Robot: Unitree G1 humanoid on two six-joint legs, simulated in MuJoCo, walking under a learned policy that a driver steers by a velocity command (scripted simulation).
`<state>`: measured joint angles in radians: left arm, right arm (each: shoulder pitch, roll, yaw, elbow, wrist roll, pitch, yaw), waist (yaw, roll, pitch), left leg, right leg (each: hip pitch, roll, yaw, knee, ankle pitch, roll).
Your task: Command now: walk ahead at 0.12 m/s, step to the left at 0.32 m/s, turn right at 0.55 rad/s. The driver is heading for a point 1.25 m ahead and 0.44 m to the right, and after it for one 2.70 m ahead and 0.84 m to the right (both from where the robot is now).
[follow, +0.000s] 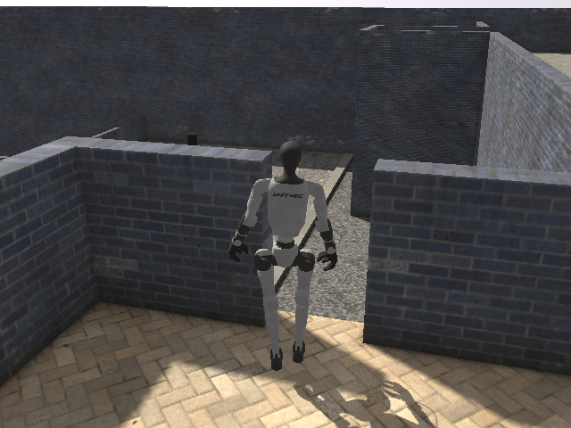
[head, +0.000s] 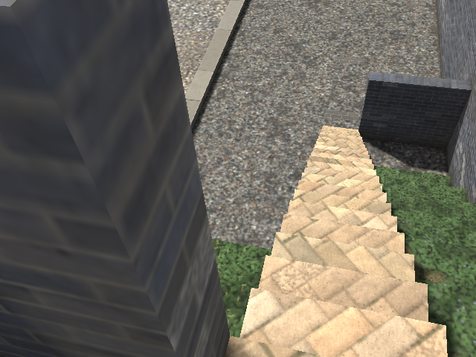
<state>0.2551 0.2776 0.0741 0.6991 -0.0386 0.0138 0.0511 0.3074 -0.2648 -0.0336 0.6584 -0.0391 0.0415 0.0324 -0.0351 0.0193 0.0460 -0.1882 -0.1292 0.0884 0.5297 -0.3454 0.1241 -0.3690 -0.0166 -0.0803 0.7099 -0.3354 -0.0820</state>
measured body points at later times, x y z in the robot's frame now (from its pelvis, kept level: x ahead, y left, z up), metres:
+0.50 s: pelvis +0.02 +0.08 +0.01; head +0.06 +0.09 +0.45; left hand +0.29 +0.29 -0.09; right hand +0.06 -0.22 -0.07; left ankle +0.08 +0.19 -0.72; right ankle -0.10 -0.04 -0.56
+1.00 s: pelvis -0.10 -0.04 +0.01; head -0.11 -0.08 +0.46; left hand +0.10 +0.14 -0.10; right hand -0.21 -0.35 -0.11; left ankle -0.01 +0.09 -0.62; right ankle -0.18 -0.11 -0.72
